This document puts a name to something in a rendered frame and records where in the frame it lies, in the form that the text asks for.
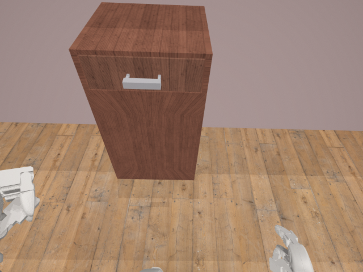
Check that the robot left hand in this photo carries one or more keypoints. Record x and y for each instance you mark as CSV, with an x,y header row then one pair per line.
x,y
17,187

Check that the cabinet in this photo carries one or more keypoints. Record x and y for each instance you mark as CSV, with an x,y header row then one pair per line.
x,y
151,135

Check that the drawer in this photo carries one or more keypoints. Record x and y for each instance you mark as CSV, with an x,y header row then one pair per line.
x,y
177,74

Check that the handle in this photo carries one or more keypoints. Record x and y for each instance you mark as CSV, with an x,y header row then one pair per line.
x,y
142,83

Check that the robot right hand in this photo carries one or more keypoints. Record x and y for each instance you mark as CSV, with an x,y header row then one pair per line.
x,y
295,259

